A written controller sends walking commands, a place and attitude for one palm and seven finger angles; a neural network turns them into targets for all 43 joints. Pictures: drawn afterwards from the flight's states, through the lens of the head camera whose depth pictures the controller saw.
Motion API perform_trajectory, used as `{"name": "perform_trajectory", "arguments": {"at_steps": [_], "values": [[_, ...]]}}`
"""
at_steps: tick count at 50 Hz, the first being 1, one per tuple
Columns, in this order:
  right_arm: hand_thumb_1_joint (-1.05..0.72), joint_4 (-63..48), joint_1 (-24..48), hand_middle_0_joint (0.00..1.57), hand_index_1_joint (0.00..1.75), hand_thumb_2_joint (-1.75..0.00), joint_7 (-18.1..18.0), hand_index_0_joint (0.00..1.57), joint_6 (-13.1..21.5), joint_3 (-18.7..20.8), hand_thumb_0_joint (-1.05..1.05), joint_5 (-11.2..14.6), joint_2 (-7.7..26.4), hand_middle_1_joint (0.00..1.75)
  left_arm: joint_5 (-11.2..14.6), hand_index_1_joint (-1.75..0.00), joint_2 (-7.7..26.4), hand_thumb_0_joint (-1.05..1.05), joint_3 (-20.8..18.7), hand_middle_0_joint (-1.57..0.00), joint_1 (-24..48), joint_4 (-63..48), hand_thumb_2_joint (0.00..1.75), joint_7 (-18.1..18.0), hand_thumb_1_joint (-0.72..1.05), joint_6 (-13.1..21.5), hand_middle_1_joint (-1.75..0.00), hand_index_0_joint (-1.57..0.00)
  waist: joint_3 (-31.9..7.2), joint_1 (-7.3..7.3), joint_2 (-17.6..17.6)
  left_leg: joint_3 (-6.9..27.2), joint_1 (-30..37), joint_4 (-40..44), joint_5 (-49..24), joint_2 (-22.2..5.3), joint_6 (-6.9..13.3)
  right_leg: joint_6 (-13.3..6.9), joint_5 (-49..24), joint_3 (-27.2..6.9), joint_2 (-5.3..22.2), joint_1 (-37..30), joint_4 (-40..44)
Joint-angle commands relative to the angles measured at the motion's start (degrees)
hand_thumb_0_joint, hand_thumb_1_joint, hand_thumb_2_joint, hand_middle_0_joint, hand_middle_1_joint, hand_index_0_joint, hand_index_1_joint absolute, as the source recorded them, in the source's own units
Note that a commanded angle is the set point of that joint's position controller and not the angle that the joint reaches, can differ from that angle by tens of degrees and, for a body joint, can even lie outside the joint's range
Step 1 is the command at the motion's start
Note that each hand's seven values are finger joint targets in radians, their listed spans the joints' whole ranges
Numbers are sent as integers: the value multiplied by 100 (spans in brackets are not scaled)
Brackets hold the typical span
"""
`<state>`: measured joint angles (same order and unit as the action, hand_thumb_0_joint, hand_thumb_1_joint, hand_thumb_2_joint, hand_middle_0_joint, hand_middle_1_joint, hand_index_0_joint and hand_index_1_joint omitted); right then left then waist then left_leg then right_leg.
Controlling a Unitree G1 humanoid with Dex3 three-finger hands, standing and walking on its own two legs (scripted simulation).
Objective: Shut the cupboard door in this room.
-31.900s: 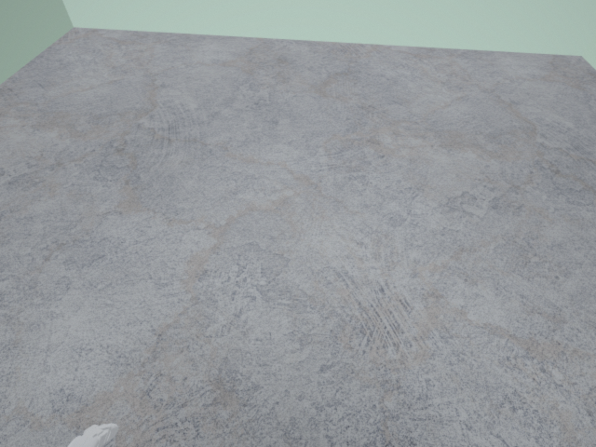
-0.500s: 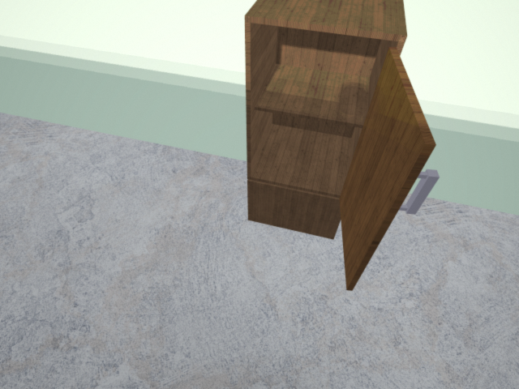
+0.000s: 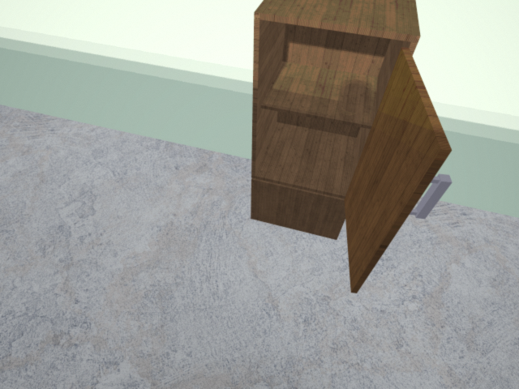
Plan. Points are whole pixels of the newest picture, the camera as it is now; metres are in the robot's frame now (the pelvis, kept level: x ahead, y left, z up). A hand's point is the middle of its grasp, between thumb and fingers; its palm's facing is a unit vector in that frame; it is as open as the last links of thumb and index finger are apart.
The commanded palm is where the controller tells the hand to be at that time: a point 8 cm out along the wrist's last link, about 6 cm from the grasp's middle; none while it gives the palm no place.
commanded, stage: turn or walk to find it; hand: left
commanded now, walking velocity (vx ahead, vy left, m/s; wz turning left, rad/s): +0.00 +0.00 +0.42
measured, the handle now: (421, 196) +0.52 -0.32 -0.04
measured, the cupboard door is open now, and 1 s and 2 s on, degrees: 99 99 99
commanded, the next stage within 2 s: stand and wait in 0.52 s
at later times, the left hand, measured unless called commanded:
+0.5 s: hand out of the picture -0.02 +0.23 -0.19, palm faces +0.19 -0.95 -0.24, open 7.4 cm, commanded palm none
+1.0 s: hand out of the picture -0.04 +0.12 -0.17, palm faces +0.34 -0.91 -0.24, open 7.3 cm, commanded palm none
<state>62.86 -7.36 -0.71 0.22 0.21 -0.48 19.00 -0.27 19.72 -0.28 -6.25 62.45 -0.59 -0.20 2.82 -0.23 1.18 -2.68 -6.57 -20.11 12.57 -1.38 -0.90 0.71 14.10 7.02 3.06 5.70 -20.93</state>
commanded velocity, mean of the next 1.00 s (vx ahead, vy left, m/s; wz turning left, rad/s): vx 0.00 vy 0.00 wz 0.29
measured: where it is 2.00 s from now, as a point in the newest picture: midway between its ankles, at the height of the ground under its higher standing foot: outside the picture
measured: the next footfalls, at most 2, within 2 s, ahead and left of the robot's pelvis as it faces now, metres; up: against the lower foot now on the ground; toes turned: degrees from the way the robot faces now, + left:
right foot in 0.74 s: +0.04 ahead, -0.12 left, +0.00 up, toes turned +12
left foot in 1.26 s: -0.07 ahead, +0.08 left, +0.00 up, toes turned +30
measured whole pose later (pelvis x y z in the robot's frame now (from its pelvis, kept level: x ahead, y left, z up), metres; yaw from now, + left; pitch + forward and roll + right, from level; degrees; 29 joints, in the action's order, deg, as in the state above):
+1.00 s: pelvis -0.01 -0.06 +0.00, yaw +19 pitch +0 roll +3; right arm 60.9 -11.0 -0.6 -2.8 3.1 -0.3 12.1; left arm -1.1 8.8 -0.4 -14.5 59.8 -1.3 0.5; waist 3.6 0.3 -0.7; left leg 1.1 -20.9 -51.7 24.8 -0.7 -2.6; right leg -3.5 16.3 7.1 1.9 10.6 -26.8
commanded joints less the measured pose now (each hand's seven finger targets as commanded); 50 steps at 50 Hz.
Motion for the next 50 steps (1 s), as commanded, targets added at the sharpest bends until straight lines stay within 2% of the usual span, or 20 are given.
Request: {"name": "perform_trajectory", "arguments": {"at_steps": [1, 5, 8, 12, 15, 16, 17, 18, 20, 22, 30, 33, 35, 36, 37, 38, 39, 41, 44, 50], "values": [[-90, -385, -99, 20, 30, -90, -5, 20, -33, 157, 0, -27, 558, 30, -6, -30, 591, 0, -179, -20, -305, -320, 90, -77, 90, -19, -30, -20, -457, 91, -407, 593, -386, -185, -2026, -689, 96, 5, -1615, -261, 715, -164, -396], [-90, -552, -150, 20, 30, -90, -6, 20, -74, 240, 0, -27, 537, 30, -18, -30, 588, 0, -251, -20, -443, -471, 90, -96, 90, -38, -30, -20, -447, 134, -225, 742, -815, -523, -1991, -627, 150, -55, -1635, -246, 792, -190, -640], [-90, -694, -227, 20, 30, -90, 12, 20, -109, 292, 0, -21, 373, 30, -44, -30, 691, 0, -352, -20, -555, -606, 90, -118, 90, -47, -30, -20, -472, 152, 346, 418, -1263, -1217, -1406, -320, 22, -361, -1625, -478, 1314, -281, -485], [-90, -929, -124, 20, 30, -90, 59, 20, -192, 362, 0, -30, 40, 30, -140, -30, 727, 0, -428, -20, -512, -823, 90, -148, 90, -33, -30, -20, -96, 178, 1145, -20, -1557, -2731, 1755, -245, -114, -1067, -2043, -771, 2292, 456, -67], [-90, -843, -658, 20, 30, -90, 129, 20, -138, 389, 0, -23, -43, 30, -93, -30, 600, 0, -430, -20, -276, -911, 90, -94, 90, -41, -30, -20, -299, -179, 423, -106, -601, -1076, 71, -289, -71, -415, -1728, 63, 1684, 826, -1192], [-90, -844, -872, 20, 30, -90, 119, 20, -73, 462, 0, -70, 320, 30, -43, -30, 322, 0, -403, -20, -417, -992, 90, -72, 90, -103, -30, -20, -376, -255, -950, 1270, -169, -245, -1052, -978, 287, 76, -292, 405, 915, 1651, -2253], [-90, -844, -1138, 20, 30, -90, 77, 20, -59, 590, 0, -91, 800, 30, -20, -30, -28, 0, -312, -20, -338, -1185, 90, -62, 90, -125, -30, -20, -393, -354, -2101, 2791, -73, 522, -1841, -2077, 975, 351, 2248, 232, 269, 2345, -3428], [-90, -728, -1213, 20, 30, -90, 40, 20, -71, 600, 0, -82, 772, 30, -79, -30, 56, 0, -330, -20, -182, -1157, 90, -116, 90, -200, -30, -20, -441, -399, -1579, 2826, -437, 759, -434, -2116, 1098, 210, 2253, -455, 278, 2228, -4070], [-90, -864, -775, 20, 30, -90, -9, 20, -54, 550, 0, -85, 534, 30, -102, -30, 35, 0, -371, -20, -84, -1068, 90, -59, 90, -185, -30, -20, -173, -196, -950, 2632, -643, 752, 525, -1778, 1063, 199, 1457, -757, 352, 2683, -4402], [-90, -883, -619, 20, 30, -90, -44, 20, 2, 506, 0, -73, 370, 30, -109, -30, -79, 0, -364, -20, -360, -934, 90, -21, 90, -143, -30, -20, -404, -64, -652, 2007, -310, 530, -197, -1417, 975, 276, 1046, -706, 284, 2670, -4314], [-90, -799, -753, 20, 30, -90, -45, 20, -38, 534, 0, -74, 288, 30, -73, -30, -314, 0, -265, -20, -448, -928, 90, -31, 90, -130, -30, -20, -682, -178, -993, 1765, -51, 310, -779, -1215, 1051, 305, 1207, -506, 8, 2066, -2883], [-90, -775, -528, 20, 30, -90, -38, 20, -58, 519, 0, -87, 263, 30, -49, -30, -397, 0, -215, -20, -755, -763, 90, -50, 90, -95, -30, -20, -614, -37, -1174, 1731, -478, 275, -622, -1132, 964, 234, 1094, -398, -86, 1336, -1959], [-90, -720, -496, 20, 30, -90, -30, 20, -59, 498, 0, -49, 189, 30, -48, -30, -365, 0, -201, -20, -1147, -549, 90, -68, 90, -24, -30, -20, -647, 130, -1030, 1535, -839, -36, -469, -883, 713, 232, 218, -325, -121, 491, -752], [-90, -700, -504, 20, 30, -90, -20, 20, -52, 460, 0, -8, 7, 30, -65, -30, -242, 0, -191, -20, -1334, -444, 90, -95, 90, 33, -30, -20, -609, 194, -628, 1300, -1189, -390, -188, -635, 481, 222, -162, -486, 75, -11, -23], [-90, -721, -614, 20, 30, -90, 1, 20, -53, 389, 0, 43, -341, 30, -115, -30, 127, 0, -219, -20, -1222, -469, 90, -132, 90, 101, -30, -20, -497, 90, 404, 818, -1741, -1070, 582, -160, 121, -83, 251, -1664, 1022, -126, 486], [-90, -830, -500, 20, 30, -90, 23, 20, -83, 330, 0, 29, -473, 30, -113, -30, 431, 0, -242, -20, -926, -602, 90, -116, 90, 99, -30, -20, -31, 36, 1090, 456, -1775, -1443, 1332, 195, -78, -540, 576, -2417, 1807, 666, 917], [-90, -799, -392, 20, 30, -90, 4, 20, -193, 382, 0, -36, -255, 30, -89, -30, 456, 0, -314, -20, -831, -674, 90, -104, 90, 127, -30, -20, 173, 162, 1509, 644, -1700, -2164, 1682, 95, -50, -821, 1120, -2775, 1969, 1266, 1239], [-90, -583, -453, 20, 30, -90, 8, 20, -197, 407, 0, -53, -182, 30, -91, -30, 147, 0, -248, -20, -614, -619, 90, -113, 90, 129, -30, -20, 469, -18, 728, 627, -1622, -2780, 1283, -2, -3, -915, 186, -2237, 1574, 1319, 951], [-90, -418, -576, 20, 30, -90, 10, 20, -199, 372, 0, -13, -349, 30, -62, -30, -17, 0, -241, -20, -860, -544, 90, -107, 90, 178, -30, -20, 111, 13, 594, 427, -1738, -3293, 1127, 34, -116, -845, -2191, -1260, 1325, 492, 322], [-90, -563, -122, 20, 30, -90, 12, 20, -231, 363, 0, 26, -330, 30, -102, -30, 79, 0, -357, -20, -1386, -425, 90, -160, 90, 166, -30, -20, -167, 277, 710, 334, -1927, -3215, 1484, 4, -224, -1009, -3485, -1153, 1581, -303, 17]]}}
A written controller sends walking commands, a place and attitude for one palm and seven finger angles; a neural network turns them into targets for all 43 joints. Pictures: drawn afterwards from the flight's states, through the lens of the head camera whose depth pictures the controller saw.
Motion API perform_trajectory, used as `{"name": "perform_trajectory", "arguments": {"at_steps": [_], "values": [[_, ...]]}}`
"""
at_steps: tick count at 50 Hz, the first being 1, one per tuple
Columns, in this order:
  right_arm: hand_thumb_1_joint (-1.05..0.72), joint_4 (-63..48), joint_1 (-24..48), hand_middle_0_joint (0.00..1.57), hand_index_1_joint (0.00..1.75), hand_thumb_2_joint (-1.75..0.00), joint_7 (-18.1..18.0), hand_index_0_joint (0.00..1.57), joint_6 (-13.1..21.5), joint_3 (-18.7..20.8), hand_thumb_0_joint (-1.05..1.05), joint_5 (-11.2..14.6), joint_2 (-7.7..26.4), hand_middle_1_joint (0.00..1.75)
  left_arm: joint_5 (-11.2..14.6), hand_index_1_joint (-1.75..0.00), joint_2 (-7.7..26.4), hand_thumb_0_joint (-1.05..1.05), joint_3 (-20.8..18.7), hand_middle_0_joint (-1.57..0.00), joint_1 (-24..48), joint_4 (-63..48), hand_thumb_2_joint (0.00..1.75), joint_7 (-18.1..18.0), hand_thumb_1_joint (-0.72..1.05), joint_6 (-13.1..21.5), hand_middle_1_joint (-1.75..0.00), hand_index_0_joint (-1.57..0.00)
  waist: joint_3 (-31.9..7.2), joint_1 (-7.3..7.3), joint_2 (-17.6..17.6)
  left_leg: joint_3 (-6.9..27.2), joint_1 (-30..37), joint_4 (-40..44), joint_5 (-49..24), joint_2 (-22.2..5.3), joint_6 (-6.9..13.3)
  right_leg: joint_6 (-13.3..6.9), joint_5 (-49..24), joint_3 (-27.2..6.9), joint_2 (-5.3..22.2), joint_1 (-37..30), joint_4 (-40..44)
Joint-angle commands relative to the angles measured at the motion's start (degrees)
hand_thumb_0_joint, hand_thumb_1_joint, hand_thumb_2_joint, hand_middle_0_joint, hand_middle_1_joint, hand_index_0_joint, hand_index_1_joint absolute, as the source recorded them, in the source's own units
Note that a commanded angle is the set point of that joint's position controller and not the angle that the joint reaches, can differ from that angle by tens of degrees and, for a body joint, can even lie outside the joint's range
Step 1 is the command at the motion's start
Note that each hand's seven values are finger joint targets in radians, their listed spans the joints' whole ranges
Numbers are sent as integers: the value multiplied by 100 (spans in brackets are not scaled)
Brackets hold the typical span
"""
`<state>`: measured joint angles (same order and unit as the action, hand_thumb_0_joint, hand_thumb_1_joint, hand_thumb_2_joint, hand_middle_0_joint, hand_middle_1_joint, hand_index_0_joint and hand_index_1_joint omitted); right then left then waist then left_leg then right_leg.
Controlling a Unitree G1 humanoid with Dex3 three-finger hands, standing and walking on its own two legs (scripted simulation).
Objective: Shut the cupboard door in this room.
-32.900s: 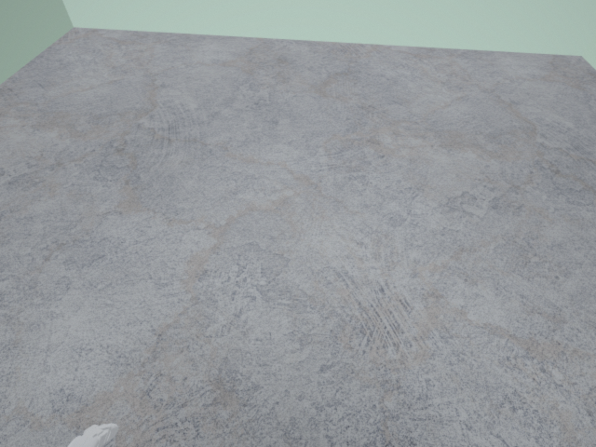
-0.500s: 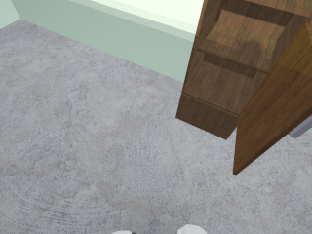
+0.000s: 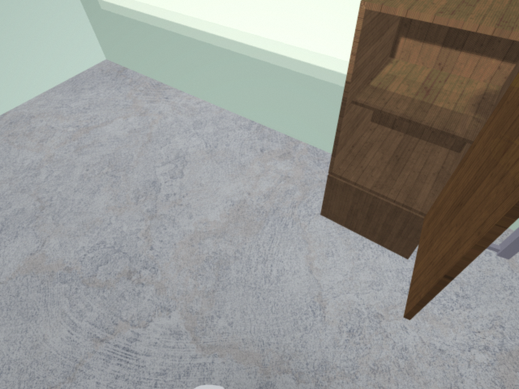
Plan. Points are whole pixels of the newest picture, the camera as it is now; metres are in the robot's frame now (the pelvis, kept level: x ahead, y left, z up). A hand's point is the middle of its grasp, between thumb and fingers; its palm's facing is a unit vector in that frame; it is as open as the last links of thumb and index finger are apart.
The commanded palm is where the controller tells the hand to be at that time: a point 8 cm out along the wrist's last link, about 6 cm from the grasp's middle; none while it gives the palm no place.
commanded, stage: turn or walk to find it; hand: left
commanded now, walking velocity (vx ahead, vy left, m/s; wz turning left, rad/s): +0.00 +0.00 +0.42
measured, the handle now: (509, 232) +0.40 -0.42 -0.03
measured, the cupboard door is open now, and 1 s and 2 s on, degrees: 99 99 99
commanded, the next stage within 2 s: none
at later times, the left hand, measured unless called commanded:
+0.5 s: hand out of the picture +0.00 +0.25 -0.17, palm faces +0.25 -0.93 -0.26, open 7.4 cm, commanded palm none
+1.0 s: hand out of the picture -0.05 +0.21 -0.18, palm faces +0.44 -0.87 -0.24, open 7.4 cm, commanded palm none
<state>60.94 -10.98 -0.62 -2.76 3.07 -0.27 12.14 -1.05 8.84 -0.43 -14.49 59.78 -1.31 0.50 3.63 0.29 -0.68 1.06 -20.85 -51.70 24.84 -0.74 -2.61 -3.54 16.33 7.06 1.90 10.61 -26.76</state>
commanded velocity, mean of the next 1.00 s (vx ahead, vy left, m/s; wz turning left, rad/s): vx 0.00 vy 0.00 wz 0.42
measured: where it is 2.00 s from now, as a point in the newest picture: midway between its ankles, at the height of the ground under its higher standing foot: outside the picture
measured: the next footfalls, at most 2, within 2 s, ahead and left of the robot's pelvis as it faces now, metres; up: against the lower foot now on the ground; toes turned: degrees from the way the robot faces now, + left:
left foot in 0.26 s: -0.02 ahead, +0.15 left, +0.00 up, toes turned +11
right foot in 0.62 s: +0.07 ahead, -0.09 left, +0.00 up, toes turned +11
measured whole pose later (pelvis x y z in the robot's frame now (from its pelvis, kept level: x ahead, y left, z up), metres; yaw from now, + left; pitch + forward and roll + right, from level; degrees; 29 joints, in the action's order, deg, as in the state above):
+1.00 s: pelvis +0.00 +0.01 -0.01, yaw +26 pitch +1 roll +1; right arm 56.7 -8.4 0.9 -3.1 2.7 -0.3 13.1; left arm -1.4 13.1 -2.3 -12.9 54.9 -1.0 -0.6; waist 6.6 0.7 2.0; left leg -3.7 -17.4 -38.7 22.2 -1.8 -2.8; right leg 0.6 18.8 13.7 7.9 13.5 -32.5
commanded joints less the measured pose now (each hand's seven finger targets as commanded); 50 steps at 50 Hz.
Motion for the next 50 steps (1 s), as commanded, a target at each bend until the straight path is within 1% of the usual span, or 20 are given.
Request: {"name": "perform_trajectory", "arguments": {"at_steps": [1, 7, 9, 11, 12, 13, 14, 16, 19, 25, 29, 30, 31, 32, 33, 35, 37, 45, 49, 50], "values": [[-90, -395, 312, 20, 30, -90, 10, 20, 66, 64, 0, 4, 333, 30, -35, -30, 1220, 0, -358, -20, -633, -169, 90, -92, 90, 87, -30, -20, -312, 276, 924, -71, -476, 29, 280, -43, -51, -594, -3772, -1138, 1702, -876, 572], [-90, -505, 496, 20, 30, -90, 37, 20, 117, 8, 0, 24, 304, 30, -58, -30, 1407, 0, -456, -20, -577, -181, 90, -103, 90, 44, -30, -20, -593, 298, 963, -279, -143, 1045, 231, -67, 19, -632, -3512, -1029, 1840, -1060, 396], [-90, -494, 327, 20, 30, -90, 35, 20, 154, -8, 0, 21, 310, 30, -40, -30, 1450, 0, -470, -20, -442, -184, 90, -93, 90, 29, -30, -20, -728, 175, 959, -431, 257, 1808, -234, -60, 45, -457, -3332, -825, 1801, -958, 194], [-90, -426, 51, 20, 30, -90, 49, 20, 202, 20, 0, -8, 443, 30, 24, -30, 1410, 0, -465, -20, -292, -216, 90, -64, 90, -12, -30, -20, -742, -35, 719, -444, 1238, 2966, -1356, -144, 130, -18, -2529, -400, 1568, -275, -248], [-90, -451, -47, 20, 30, -90, 45, 20, 249, 98, 0, -45, 806, 30, 50, -30, 1225, 0, -442, -20, -345, -310, 90, -39, 90, -49, -30, -20, -900, -82, -199, 421, 1947, 3240, -2323, -852, 421, 324, -1436, 2, 1134, 514, -892], [-90, -493, -172, 20, 30, -90, 29, 20, 233, 210, 0, -79, 1258, 30, 56, -30, 935, 0, -357, -20, -282, -480, 90, -9, 90, -85, -30, -20, -765, -144, -1414, 1801, 2342, 3249, -3954, -2018, 1095, 678, 1187, 266, 498, 1669, -1785], [-90, -424, -302, 20, 30, -90, -19, 20, 190, 242, 0, -67, 1325, 30, -5, -30, 905, 0, -296, -20, 123, -585, 90, -29, 90, -145, -30, -20, -629, -328, -1367, 1936, 1915, 3435, -3971, -2238, 1505, 689, 2001, -127, 384, 1739, -2612], [-90, -476, 40, 20, 30, -90, -98, 20, 202, 190, 0, -85, 1102, 30, 12, -30, 979, 0, -357, -20, 336, -548, 90, -3, 90, -192, -30, -20, -309, -165, -1128, 1569, 1600, 3351, -3663, -1785, 1443, 715, 1480, -539, 427, 1975, -3182], [-90, -584, 197, 20, 30, -90, -102, 20, 241, 161, 0, -79, 1030, 30, 24, -30, 937, 0, -347, -20, 224, -508, 90, 44, 90, -182, -30, -20, -364, -38, -773, 1000, 1738, 3139, -4202, -1332, 1212, 796, 1049, -490, 333, 1948, -3106], [-90, -716, 167, 20, 30, -90, -46, 20, 194, 259, 0, -109, 1123, 30, 45, -30, 900, 0, -321, -20, 417, -729, 90, 45, 90, -176, -30, -20, -339, -112, -951, 1167, 1273, 2987, -4003, -1154, 1140, 812, 941, -326, 113, 1215, -1835], [-90, -879, 377, 20, 30, -90, -16, 20, 164, 303, 0, -77, 1121, 30, 51, -30, 992, 0, -357, -20, -133, -679, 90, 31, 90, -79, -30, -20, -564, 173, -867, 1242, 731, 2421, -3454, -843, 830, 771, -297, -198, 37, 26, -87], [-90, -927, 336, 20, 30, -90, 15, 20, 177, 297, 0, -39, 978, 30, 21, -30, 1231, 0, -400, -20, -343, -662, 90, 13, 90, -17, -30, -20, -669, 254, -309, 1049, 254, 1983, -2617, -571, 558, 697, -908, -477, 388, -649, 473], [-90, -1044, 183, 20, 30, -90, 51, 20, 201, 232, 0, -1, 600, 30, -66, -30, 1724, 0, -499, -20, -453, -667, 90, -42, 90, 40, -30, -20, -855, 247, 1168, 280, -728, 898, -939, 131, 191, 230, -1732, -1819, 1751, -1352, 673], [-90, -1138, 288, 20, 30, -90, 50, 20, 135, 248, 0, -14, 648, 30, -47, -30, 1908, 0, -523, -20, -439, -762, 90, -31, 90, 31, -30, -20, -710, 342, 1566, 162, -817, -288, 1036, 347, 111, -423, -2045, -2360, 2617, -721, 894], [-90, -1077, 391, 20, 30, -90, 43, 20, 36, 285, 0, -62, 736, 30, -21, -30, 1761, 0, -547, -20, -296, -793, 90, -54, 90, 37, -30, -20, -520, 346, 1657, 461, -835, -1163, 983, 157, 147, -605, -1526, -2475, 2528, -143, 1056], [-90, -908, 228, 20, 30, -90, 102, 20, -8, 295, 0, -71, 701, 30, -5, -30, 1428, 0, -464, -20, 315, -963, 90, -82, 90, -2, -30, -20, -185, 2, 899, 392, -976, -1831, 288, -45, 77, -465, -1492, -1617, 2067, 68, 881], [-90, -820, 79, 20, 30, -90, 149, 20, -16, 221, 0, -76, 561, 30, -30, -30, 1277, 0, -415, -20, 384, -1037, 90, -77, 90, 48, -30, -20, -325, -57, 928, 169, -864, -1640, -52, -67, -47, -296, -2174, -918, 1708, -96, 696], [-90, -921, 561, 20, 30, -90, 164, 20, 58, 72, 0, -3, 429, 30, -73, -30, 1646, 0, -523, -20, -189, -755, 90, -50, 90, 2, -30, -20, -471, 297, 1247, -433, -291, 524, 240, -77, -69, -446, -2877, -495, 1886, -677, 413], [-90, -810, 103, 20, 30, -90, 140, 20, 157, 63, 0, -23, 510, 30, -11, -30, 1664, 0, -551, -20, -59, -703, 90, -34, 90, -50, -30, -20, -660, 7, 970, -688, 792, 2307, -915, -64, 35, -29, -2477, -106, 1763, -318, -223], [-90, -765, -130, 20, 30, -90, 149, 20, 205, 114, 0, -33, 721, 30, 28, -30, 1519, 0, -522, -20, -34, -709, 90, -16, 90, -84, -30, -20, -820, -129, 342, -333, 1511, 2977, -1736, -321, 126, 258, -1839, 127, 1539, 178, -906]]}}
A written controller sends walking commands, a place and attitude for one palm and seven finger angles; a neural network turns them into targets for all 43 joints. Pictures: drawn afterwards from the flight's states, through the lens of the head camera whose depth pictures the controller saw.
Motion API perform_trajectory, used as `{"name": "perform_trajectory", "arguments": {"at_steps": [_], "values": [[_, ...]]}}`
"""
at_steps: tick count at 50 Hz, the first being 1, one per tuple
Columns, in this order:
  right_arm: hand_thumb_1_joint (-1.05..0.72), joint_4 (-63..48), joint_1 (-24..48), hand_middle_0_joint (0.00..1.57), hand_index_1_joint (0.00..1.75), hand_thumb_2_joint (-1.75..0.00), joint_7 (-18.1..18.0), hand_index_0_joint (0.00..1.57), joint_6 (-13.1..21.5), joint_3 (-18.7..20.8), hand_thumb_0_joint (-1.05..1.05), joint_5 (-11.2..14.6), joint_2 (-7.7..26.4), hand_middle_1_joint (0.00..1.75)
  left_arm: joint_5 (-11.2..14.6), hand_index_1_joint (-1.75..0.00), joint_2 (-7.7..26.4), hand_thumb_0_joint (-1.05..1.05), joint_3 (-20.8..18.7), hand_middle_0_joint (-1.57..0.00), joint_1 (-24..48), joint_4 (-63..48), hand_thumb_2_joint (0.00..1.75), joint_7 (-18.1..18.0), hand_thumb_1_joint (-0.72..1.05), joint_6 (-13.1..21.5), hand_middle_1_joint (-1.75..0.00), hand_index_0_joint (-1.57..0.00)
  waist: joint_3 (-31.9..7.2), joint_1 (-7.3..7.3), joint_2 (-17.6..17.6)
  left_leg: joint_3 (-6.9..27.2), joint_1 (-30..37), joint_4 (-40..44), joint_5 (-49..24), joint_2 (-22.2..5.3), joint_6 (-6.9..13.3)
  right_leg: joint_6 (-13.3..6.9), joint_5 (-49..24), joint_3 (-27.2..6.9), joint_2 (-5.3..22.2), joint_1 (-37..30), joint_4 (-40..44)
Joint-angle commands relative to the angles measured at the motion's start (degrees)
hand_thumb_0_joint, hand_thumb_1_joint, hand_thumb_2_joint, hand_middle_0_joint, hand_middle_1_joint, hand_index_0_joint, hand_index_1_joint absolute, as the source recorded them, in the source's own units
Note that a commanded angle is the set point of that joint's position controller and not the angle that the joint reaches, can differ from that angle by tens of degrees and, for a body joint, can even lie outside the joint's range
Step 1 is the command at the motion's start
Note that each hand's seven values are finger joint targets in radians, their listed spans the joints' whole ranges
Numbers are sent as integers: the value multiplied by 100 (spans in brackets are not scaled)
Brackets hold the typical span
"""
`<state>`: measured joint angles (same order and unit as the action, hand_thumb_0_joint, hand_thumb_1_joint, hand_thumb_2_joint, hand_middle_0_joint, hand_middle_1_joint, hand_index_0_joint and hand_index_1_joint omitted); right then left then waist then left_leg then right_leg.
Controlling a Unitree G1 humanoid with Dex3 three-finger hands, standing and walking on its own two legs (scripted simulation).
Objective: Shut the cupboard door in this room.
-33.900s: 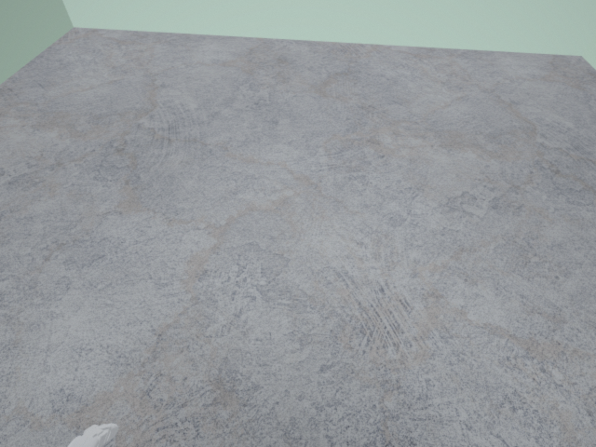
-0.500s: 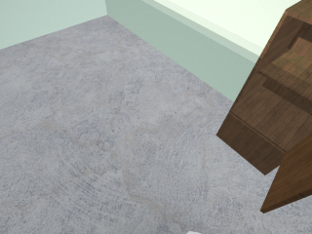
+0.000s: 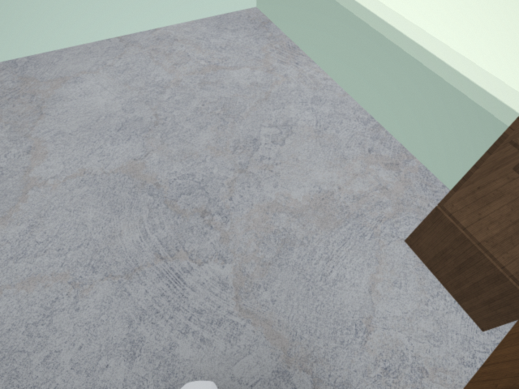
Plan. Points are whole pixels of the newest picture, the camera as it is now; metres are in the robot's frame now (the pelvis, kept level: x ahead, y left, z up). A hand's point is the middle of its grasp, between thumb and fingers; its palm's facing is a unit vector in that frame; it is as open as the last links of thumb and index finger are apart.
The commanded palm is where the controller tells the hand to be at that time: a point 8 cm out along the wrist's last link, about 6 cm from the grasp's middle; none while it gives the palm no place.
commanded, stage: turn or walk to find it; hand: left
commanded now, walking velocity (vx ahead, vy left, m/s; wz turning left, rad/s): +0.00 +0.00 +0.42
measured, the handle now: out of the picture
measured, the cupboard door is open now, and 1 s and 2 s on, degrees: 99 99 99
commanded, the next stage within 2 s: none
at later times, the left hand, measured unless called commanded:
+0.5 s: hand out of the picture +0.08 +0.19 -0.15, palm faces +0.18 -0.94 -0.29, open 7.4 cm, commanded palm none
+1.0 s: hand out of the picture -0.09 +0.18 -0.19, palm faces +0.46 -0.85 -0.25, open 7.4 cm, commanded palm none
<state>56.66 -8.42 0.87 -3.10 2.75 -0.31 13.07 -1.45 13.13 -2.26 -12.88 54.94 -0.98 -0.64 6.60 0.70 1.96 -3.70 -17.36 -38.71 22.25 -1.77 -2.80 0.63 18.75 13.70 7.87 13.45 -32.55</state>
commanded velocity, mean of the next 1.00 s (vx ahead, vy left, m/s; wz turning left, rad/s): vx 0.00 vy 0.00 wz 0.42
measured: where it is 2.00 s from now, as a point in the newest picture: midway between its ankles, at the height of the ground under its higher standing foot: outside the picture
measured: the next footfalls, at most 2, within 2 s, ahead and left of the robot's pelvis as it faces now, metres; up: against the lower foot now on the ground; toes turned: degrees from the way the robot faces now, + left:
left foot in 0.02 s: +0.03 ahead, +0.12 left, +0.00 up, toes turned +5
right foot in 0.44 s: +0.08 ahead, -0.12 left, +0.00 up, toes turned +5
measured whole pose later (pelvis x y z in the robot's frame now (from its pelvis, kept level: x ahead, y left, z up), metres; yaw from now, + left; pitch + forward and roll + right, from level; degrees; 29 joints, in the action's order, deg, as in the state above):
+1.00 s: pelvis +0.00 -0.01 -0.01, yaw +25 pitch +0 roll +0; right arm 55.4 -5.8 0.5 -1.5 2.2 -0.6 11.7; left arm -0.9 15.0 -3.4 -16.0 58.1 -1.3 -2.5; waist 5.6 2.5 3.7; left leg -4.3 -14.1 -33.0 17.5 -0.4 1.0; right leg 2.0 27.4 13.1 8.2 17.9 -43.0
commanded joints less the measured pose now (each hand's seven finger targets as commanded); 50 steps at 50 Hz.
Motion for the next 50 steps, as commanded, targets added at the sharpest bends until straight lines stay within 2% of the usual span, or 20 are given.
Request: {"name": "perform_trajectory", "arguments": {"at_steps": [1, 2, 4, 6, 8, 16, 20, 21, 22, 23, 24, 26, 29, 42, 44, 46, 47, 48, 49, 50], "values": [[-90, -368, -574, 20, 30, -90, -26, 20, 286, 286, 0, -89, 1231, 30, 106, -30, 724, 0, -291, -20, -360, -389, 90, -18, 90, -15, -30, -20, -1257, -236, -1555, 1927, 1945, 1854, -3177, -1573, 754, 276, 169, -238, 180, 1223, -1411], [-90, -322, -814, 20, 30, -90, -60, 20, 223, 355, 0, -59, 1518, 30, 69, -30, 535, 0, -169, -20, -53, -555, 90, -25, 90, -46, -30, -20, -1129, -397, -1975, 2404, 1723, 1982, -4220, -2297, 1389, 360, 2044, -567, -101, 1625, -2256], [-90, -248, -652, 20, 30, -90, -201, 20, 228, 312, 0, -96, 1242, 30, 73, -30, 597, 0, -217, -20, 454, -474, 90, -52, 90, -129, -30, -20, -762, -391, -1779, 2219, 1213, 2016, -3535, -1826, 1378, 325, 1452, -1221, -102, 1846, -3000], [-90, -359, -259, 20, 30, -90, -224, 20, 277, 212, 0, -92, 966, 30, 56, -30, 584, 0, -236, -20, 246, -289, 90, 27, 90, -100, -30, -20, -723, -135, -1159, 1600, 1257, 1882, -3701, -1366, 1187, 375, 786, -1216, -130, 1855, -3145], [-90, -373, -324, 20, 30, -90, -224, 20, 310, 219, 0, -66, 946, 30, 67, -30, 569, 0, -211, -20, 180, -239, 90, 45, 90, -86, -30, -20, -921, -141, -1034, 1317, 1551, 1766, -4204, -1172, 1114, 437, 605, -1170, -185, 1828, -3019], [-90, -412, -409, 20, 30, -90, -181, 20, 238, 329, 0, -108, 992, 30, 99, -30, 437, 0, -154, -20, 524, -454, 90, 24, 90, -71, -30, -20, -838, -258, -1198, 1678, 1202, 1618, -4032, -1117, 1197, 466, 749, -1057, -418, 1164, -1465], [-90, -511, -121, 20, 30, -90, -162, 20, 204, 362, 0, -88, 985, 30, 121, -30, 499, 0, -175, -20, -76, -340, 90, 10, 90, 20, -30, -20, -955, 36, -1182, 1864, 556, 1192, -3512, -872, 959, 353, -290, -934, -605, -59, 234], [-90, -546, -79, 20, 30, -90, -143, 20, 211, 354, 0, -55, 875, 30, 99, -30, 638, 0, -207, -20, -359, -281, 90, -8, 90, 77, -30, -20, -1033, 178, -836, 1712, 130, 851, -2707, -628, 715, 332, -939, -1015, -405, -728, 977], [-90, -605, -255, 20, 30, -90, -104, 20, 229, 303, 0, -2, 529, 30, 14, -30, 1074, 0, -286, -20, -537, -251, 90, -56, 90, 151, -30, -20, -1237, 202, 451, 1105, -760, -94, -1084, -33, 326, 31, -1575, -2044, 739, -1538, 1368], [-90, -773, -149, 20, 30, -90, -91, 20, 209, 267, 0, -6, 359, 30, -17, -30, 1436, 0, -332, -20, -525, -323, 90, -67, 90, 150, -30, -20, -985, 253, 1532, 606, -1352, -1302, 1290, 552, 105, -674, -2384, -3101, 1936, -1266, 1458], [-90, -652, -162, 20, 30, -90, -112, 20, 76, 336, 0, -60, 632, 30, 51, -30, 1284, 0, -347, -20, -430, -365, 90, -76, 90, 166, -30, -20, -880, 264, 1558, 1014, -1135, -2246, 1286, 306, 159, -898, -1820, -3139, 1964, -445, 1680], [-90, -442, -202, 20, 30, -90, -52, 20, 2, 362, 0, -82, 570, 30, 44, -30, 938, 0, -282, -20, 191, -534, 90, -104, 90, 117, -30, -20, -338, -46, 661, 965, -1274, -3179, 495, 125, 125, -805, -1208, -2441, 1421, 9, 1653], [-90, -286, -402, 20, 30, -90, 9, 20, -20, 299, 0, -89, 456, 30, 44, -30, 701, 0, -209, -20, 189, -563, 90, -91, 90, 190, -30, -20, -475, -117, 731, 756, -1258, -3253, -154, 68, -27, -580, -1807, -1586, 1001, -219, 1517], [-90, -439, 331, 20, 30, -90, -24, 20, 105, 60, 0, 8, 292, 30, -30, -30, 1078, 0, -327, -20, -652, -93, 90, -82, 90, 124, -30, -20, -904, 295, 874, 33, -564, -443, 529, 32, 13, -918, -3330, -1148, 1378, -1225, 1008], [-90, -401, 122, 20, 30, -90, -39, 20, 146, 53, 0, 8, 310, 30, -16, -30, 1118, 0, -345, -20, -528, -44, 90, -78, 90, 110, -30, -20, -984, 134, 871, -97, -149, 255, 143, 38, 60, -782, -3196, -996, 1376, -1088, 796], [-90, -312, -249, 20, 30, -90, -30, 20, 218, 95, 0, -15, 484, 30, 55, -30, 1047, 0, -342, -20, -399, -31, 90, -59, 90, 64, -30, -20, -1094, -128, 383, -64, 993, 1596, -1094, -71, 163, -319, -2394, -567, 1150, -374, 120], [-90, -321, -389, 20, 30, -90, -47, 20, 270, 210, 0, -64, 981, 30, 92, -30, 796, 0, -317, -20, -482, -135, 90, -35, 90, 13, -30, -20, -1199, -210, -916, 1268, 1791, 1941, -2117, -1075, 567, 82, -841, -232, 552, 749, -844], [-90, -329, -610, 20, 30, -90, -84, 20, 227, 314, 0, -67, 1433, 30, 83, -30, 462, 0, -185, -20, -284, -348, 90, -14, 90, -24, -30, -20, -997, -337, -2058, 2443, 1879, 2111, -3915, -2207, 1257, 361, 1847, -323, -26, 1746, -1873], [-90, -229, -712, 20, 30, -90, -141, 20, 200, 309, 0, -76, 1395, 30, 37, -30, 567, 0, -159, -20, 78, -397, 90, -60, 90, -112, -30, -20, -945, -472, -1705, 2383, 1424, 2148, -3385, -2203, 1510, 319, 1898, -874, -41, 1640, -2465], [-90, -263, -471, 20, 30, -90, -200, 20, 198, 290, 0, -87, 1280, 30, 44, -30, 549, 0, -194, -20, 294, -351, 90, -49, 90, -132, -30, -20, -657, -363, -1699, 2268, 1138, 2144, -3019, -1939, 1475, 332, 1568, -1095, -41, 1834, -2759]]}}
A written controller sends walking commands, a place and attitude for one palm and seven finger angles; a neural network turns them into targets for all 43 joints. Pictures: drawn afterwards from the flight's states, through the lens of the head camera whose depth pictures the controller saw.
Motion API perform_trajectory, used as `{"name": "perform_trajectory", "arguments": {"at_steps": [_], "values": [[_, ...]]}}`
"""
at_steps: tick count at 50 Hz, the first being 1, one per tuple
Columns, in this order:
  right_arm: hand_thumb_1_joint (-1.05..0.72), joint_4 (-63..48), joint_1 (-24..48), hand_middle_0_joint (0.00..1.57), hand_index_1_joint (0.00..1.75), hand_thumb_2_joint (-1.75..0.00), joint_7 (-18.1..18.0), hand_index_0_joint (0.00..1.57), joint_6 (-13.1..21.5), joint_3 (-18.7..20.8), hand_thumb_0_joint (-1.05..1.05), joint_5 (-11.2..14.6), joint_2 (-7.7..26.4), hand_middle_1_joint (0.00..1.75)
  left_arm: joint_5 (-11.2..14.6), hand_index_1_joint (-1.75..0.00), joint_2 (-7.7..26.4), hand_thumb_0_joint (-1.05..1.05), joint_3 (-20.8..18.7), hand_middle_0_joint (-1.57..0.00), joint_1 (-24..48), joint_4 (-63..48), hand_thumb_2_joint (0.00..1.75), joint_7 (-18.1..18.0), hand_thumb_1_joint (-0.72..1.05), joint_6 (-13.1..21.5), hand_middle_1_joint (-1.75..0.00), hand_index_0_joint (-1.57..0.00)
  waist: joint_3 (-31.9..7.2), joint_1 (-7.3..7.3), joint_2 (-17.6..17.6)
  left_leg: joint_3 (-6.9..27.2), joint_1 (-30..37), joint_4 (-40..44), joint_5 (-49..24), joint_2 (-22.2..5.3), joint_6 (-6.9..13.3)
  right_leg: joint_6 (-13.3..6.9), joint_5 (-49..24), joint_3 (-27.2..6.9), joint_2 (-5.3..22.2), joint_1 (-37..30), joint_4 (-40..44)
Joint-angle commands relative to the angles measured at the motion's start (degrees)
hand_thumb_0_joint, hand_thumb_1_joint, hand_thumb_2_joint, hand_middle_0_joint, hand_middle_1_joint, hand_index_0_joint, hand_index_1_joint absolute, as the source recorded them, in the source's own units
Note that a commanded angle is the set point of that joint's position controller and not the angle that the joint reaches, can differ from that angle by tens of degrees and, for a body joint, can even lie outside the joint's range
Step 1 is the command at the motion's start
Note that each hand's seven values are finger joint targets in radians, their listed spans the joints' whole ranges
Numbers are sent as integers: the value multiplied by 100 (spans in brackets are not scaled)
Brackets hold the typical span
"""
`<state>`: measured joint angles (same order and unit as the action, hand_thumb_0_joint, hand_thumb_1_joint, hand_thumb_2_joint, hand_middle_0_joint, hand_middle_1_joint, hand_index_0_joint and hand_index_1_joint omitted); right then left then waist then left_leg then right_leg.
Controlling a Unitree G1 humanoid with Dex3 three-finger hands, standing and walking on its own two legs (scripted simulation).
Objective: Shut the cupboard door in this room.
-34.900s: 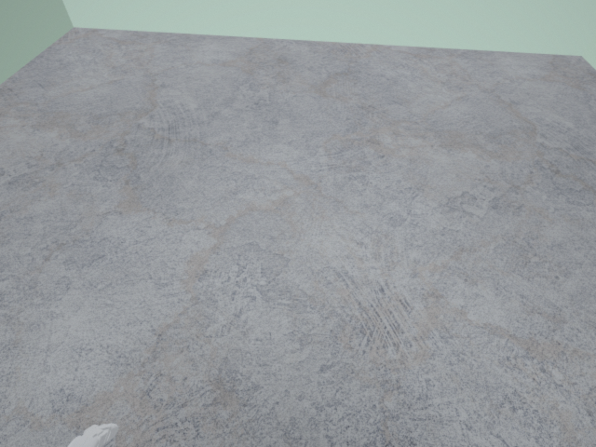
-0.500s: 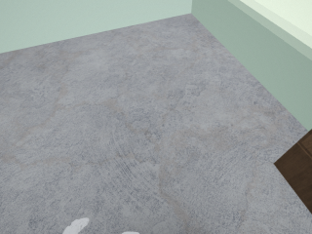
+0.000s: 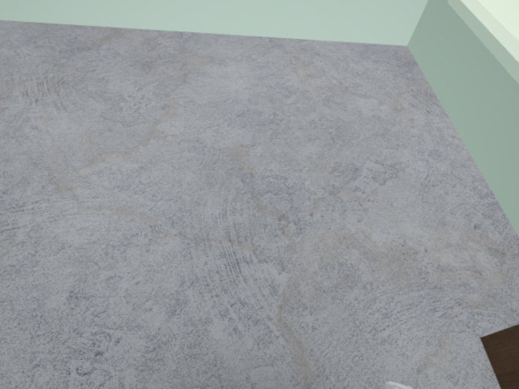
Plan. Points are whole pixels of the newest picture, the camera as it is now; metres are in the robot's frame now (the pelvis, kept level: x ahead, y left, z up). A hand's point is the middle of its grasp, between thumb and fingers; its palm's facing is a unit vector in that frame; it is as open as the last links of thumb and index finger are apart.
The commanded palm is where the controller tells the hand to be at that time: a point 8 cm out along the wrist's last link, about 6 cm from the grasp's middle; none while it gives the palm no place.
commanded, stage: turn or walk to find it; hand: left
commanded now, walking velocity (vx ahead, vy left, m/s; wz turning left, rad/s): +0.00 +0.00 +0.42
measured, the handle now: out of the picture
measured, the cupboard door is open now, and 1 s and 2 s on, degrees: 99 99 99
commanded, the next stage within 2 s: none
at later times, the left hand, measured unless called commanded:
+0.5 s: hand out of the picture +0.07 +0.18 -0.14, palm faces +0.19 -0.94 -0.28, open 7.4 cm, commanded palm none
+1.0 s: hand out of the picture -0.09 +0.20 -0.18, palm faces +0.47 -0.85 -0.25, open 7.4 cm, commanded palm none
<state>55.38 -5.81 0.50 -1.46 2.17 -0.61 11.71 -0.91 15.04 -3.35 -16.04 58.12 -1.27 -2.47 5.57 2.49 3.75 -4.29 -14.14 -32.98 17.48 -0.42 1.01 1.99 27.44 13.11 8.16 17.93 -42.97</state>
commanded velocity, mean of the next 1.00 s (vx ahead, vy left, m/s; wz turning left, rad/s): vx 0.00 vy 0.00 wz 0.42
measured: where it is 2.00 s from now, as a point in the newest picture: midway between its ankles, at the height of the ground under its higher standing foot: outside the picture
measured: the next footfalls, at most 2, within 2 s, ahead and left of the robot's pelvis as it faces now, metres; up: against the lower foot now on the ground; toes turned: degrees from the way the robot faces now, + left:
right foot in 0.42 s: +0.05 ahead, -0.13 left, +0.00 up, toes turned +5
left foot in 0.88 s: -0.02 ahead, +0.10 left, +0.00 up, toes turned +28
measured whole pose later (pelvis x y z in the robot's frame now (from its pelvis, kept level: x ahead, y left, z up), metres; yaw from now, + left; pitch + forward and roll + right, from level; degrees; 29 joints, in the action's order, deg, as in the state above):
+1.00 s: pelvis -0.01 +0.00 +0.01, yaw +25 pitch +0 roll -1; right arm 54.5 -6.0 -0.4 -0.9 2.0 -0.8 11.7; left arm -0.7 15.7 -3.7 -14.0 58.2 -1.4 -3.8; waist 5.9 2.1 3.2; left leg -3.0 -14.1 -31.9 17.9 -0.3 2.0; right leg 3.8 29.9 6.0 6.2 22.4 -57.4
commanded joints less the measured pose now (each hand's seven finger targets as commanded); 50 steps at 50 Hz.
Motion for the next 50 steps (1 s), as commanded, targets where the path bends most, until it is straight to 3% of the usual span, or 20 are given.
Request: {"name": "perform_trajectory", "arguments": {"at_steps": [1, 3, 6, 12, 18, 19, 20, 21, 22, 23, 25, 27, 38, 40, 42, 43, 44, 45, 47, 50], "values": [[-90, -205, -429, 20, 30, -90, -187, 20, 39, 296, 0, -62, 1253, 30, -4, -30, 409, 0, -108, -20, 543, -583, 90, 21, 90, 52, -30, -20, -387, -419, -1645, 2046, 678, 1538, -2398, -1832, 1033, 210, 325, -1109, -77, 1409, -1869], [-90, -280, -202, 20, 30, -90, -187, 20, 89, 238, 0, -44, 1107, 30, -12, -30, 378, 0, -110, -20, 309, -434, 90, 67, 90, 61, -30, -20, -421, -239, -1247, 1559, 758, 1451, -2705, -1408, 809, 258, -216, -1087, -164, 1331, -1975], [-90, -284, -334, 20, 30, -90, -175, 20, 116, 260, 0, -25, 1098, 30, 1, -30, 361, 0, -100, -20, 294, -448, 90, 64, 90, 64, -30, -20, -591, -254, -1112, 1392, 920, 1416, -2966, -1289, 791, 327, -372, -1086, -208, 1227, -1806], [-90, -270, -569, 20, 30, -90, -148, 20, 75, 360, 0, -69, 1140, 30, 22, -30, 249, 0, -64, -20, 758, -715, 90, 49, 90, 83, -30, -20, -613, -420, -1284, 1815, 871, 1242, -3014, -1264, 883, 343, -151, -1038, -393, 903, -777], [-90, -361, -450, 20, 30, -90, -135, 20, 40, 406, 0, -57, 1084, 30, 68, -30, 269, 0, -61, -20, 361, -700, 90, 15, 90, 197, -30, -20, -920, -197, -1362, 2115, 382, 685, -3229, -966, 658, 207, -1038, -915, -656, -421, 1214], [-90, -375, -431, 20, 30, -90, -122, 20, 48, 397, 0, -27, 1004, 30, 59, -30, 364, 0, -83, -20, 147, -657, 90, -3, 90, 247, -30, -20, -989, -71, -1122, 2027, 20, 398, -2684, -781, 441, 181, -1673, -961, -510, -1034, 1990], [-90, -402, -529, 20, 30, -90, -80, 20, 67, 375, 0, 24, 757, 30, 0, -30, 702, 0, -141, -20, -62, -622, 90, -41, 90, 318, -30, -20, -1177, -15, -269, 1621, -737, -249, -1457, -380, 106, -27, -2370, -1678, 304, -1909, 2402], [-90, -558, -537, 20, 30, -90, -50, 20, 80, 300, 0, 28, 403, 30, -65, -30, 1131, 0, -217, -20, -126, -606, 90, -75, 90, 351, -30, -20, -1031, 17, 1195, 739, -1757, -1415, 1271, 436, -262, -672, -3490, -2831, 1702, -2266, 2390], [-90, -539, -419, 20, 30, -90, -91, 20, -47, 380, 0, -16, 690, 30, -5, -30, 1093, 0, -237, -20, -141, -664, 90, -70, 90, 345, -30, -20, -946, 106, 1195, 990, -1563, -2473, 1818, 236, -240, -1077, -3417, -2917, 2028, -1357, 2516], [-90, -452, -341, 20, 30, -90, -76, 20, -114, 406, 0, -34, 704, 30, -7, -30, 946, 0, -233, -20, 155, -731, 90, -81, 90, 320, -30, -20, -577, -23, 981, 1057, -1597, -3239, 1545, 163, -238, -1166, -2893, -2829, 1772, -852, 2617], [-90, -210, -607, 20, 30, -90, -4, 20, -167, 406, 0, -57, 622, 30, 6, -30, 601, 0, -147, -20, 704, -873, 90, -89, 90, 293, -30, -20, -334, -347, 300, 956, -1684, -3779, 775, -23, -320, -899, -2673, -1891, 1227, -670, 2498], [-90, -148, -691, 20, 30, -90, 30, 20, -163, 346, 0, -60, 553, 30, -8, -30, 488, 0, -109, -20, 574, -880, 90, -75, 90, 361, -30, -20, -435, -305, 496, 790, -1686, -3743, 438, -49, -428, -759, -3272, -1443, 977, -891, 2401], [-90, -287, 63, 20, 30, -90, 18, 20, -70, 142, 0, 24, 422, 30, -75, -30, 881, 0, -231, -20, -271, -503, 90, -54, 90, 310, -30, -20, -696, 110, 789, 106, -1078, -1276, 962, -101, -433, -1007, -4526, -1009, 1260, -1694, 1958], [-90, -288, -73, 20, 30, -90, 5, 20, -38, 137, 0, 35, 431, 30, -80, -30, 920, 0, -249, -20, -149, -450, 90, -51, 90, 286, -30, -20, -730, -3, 812, 9, -708, -659, 787, -103, -377, -927, -4370, -905, 1312, -1571, 1785], [-90, -202, -404, 20, 30, -90, 5, 20, 25, 145, 0, 10, 525, 30, -24, -30, 924, 0, -262, -20, -9, -450, 90, -36, 90, 256, -30, -20, -847, -229, 552, -158, 117, 500, -243, -81, -305, -567, -3873, -535, 1152, -1185, 1290], [-90, -178, -627, 20, 30, -90, 13, 20, 83, 210, 0, -9, 811, 30, 21, -30, 787, 0, -241, -20, -44, -485, 90, -20, 90, 219, -30, -20, -1011, -378, -117, 246, 1002, 1103, -1233, -421, -154, -270, -3145, -310, 931, -510, 562], [-90, -208, -836, 20, 30, -90, -10, 20, 120, 353, 0, -56, 1427, 30, 58, -30, 420, 0, -178, -20, -147, -651, 90, 16, 90, 180, -30, -20, -1124, -457, -1891, 2123, 1869, 1218, -3197, -1871, 507, 174, -245, -96, 127, 977, -586], [-90, -144, -1126, 20, 30, -90, -56, 20, 51, 393, 0, -3, 1642, 30, -1, -30, 297, 0, -40, -20, 246, -801, 90, -5, 90, 138, -30, -20, -1011, -618, -1900, 2311, 1593, 1284, -4283, -2413, 980, 223, 1145, -531, -60, 1198, -1354], [-90, -134, -817, 20, 30, -90, -193, 20, 59, 346, 0, -42, 1400, 30, 25, -30, 361, 0, -103, -20, 544, -677, 90, -41, 90, 52, -30, -20, -704, -550, -1953, 2061, 1100, 1306, -3697, -1987, 990, 223, 659, -1147, -68, 1352, -2004], [-90, -305, -355, 20, 30, -90, -193, 20, 111, 248, 0, -35, 1082, 30, 3, -30, 379, 0, -130, -20, 349, -473, 90, 66, 90, 76, -30, -20, -602, -282, -1192, 1415, 937, 1300, -3346, -1417, 792, 265, -209, -1106, -134, 1275, -2156]]}}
